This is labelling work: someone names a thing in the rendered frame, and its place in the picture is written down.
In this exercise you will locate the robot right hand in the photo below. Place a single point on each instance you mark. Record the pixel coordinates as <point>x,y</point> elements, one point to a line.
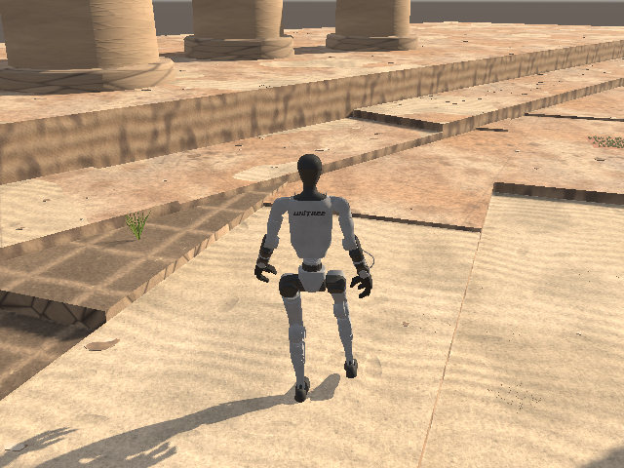
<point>366,283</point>

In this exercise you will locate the robot left upper arm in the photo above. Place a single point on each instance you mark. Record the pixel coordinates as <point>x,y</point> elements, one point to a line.
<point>279,207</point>

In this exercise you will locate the robot left shin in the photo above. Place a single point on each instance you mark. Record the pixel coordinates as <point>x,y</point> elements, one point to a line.
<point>297,351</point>

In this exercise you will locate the left robot forearm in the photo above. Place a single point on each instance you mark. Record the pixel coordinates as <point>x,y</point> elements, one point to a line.
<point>264,255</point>

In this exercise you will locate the right robot forearm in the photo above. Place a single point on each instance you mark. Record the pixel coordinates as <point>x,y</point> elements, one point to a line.
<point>359,260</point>

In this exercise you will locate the robot right upper arm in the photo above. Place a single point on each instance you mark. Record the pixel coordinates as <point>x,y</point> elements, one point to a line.
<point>341,206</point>

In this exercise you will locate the humanoid robot torso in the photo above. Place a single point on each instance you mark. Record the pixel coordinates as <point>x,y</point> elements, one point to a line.
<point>311,236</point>

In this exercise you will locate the robot left hand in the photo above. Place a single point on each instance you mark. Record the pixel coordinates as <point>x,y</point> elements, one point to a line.
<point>269,268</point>

